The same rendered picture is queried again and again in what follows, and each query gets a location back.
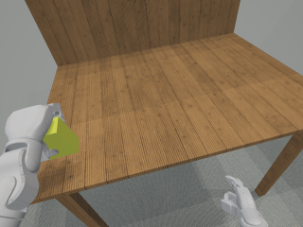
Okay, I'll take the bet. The robot left forearm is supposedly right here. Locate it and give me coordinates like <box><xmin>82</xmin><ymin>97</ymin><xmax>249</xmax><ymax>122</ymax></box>
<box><xmin>0</xmin><ymin>138</ymin><xmax>43</xmax><ymax>227</ymax></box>

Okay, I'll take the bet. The table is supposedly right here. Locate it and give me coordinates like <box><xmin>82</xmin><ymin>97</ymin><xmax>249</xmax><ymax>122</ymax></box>
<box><xmin>25</xmin><ymin>0</ymin><xmax>303</xmax><ymax>227</ymax></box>

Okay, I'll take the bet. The sponge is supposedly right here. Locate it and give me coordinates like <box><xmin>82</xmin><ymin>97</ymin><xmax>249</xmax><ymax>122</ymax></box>
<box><xmin>43</xmin><ymin>116</ymin><xmax>80</xmax><ymax>160</ymax></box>

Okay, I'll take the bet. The right robot hand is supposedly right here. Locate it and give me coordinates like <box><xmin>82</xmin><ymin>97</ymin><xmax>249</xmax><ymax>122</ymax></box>
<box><xmin>221</xmin><ymin>175</ymin><xmax>257</xmax><ymax>217</ymax></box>

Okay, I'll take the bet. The robot right forearm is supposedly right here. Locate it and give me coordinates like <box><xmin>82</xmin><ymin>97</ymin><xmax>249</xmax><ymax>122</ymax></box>
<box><xmin>239</xmin><ymin>207</ymin><xmax>269</xmax><ymax>227</ymax></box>

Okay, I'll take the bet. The left robot hand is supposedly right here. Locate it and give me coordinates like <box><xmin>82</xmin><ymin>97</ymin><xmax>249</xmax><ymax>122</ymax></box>
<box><xmin>5</xmin><ymin>103</ymin><xmax>65</xmax><ymax>162</ymax></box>

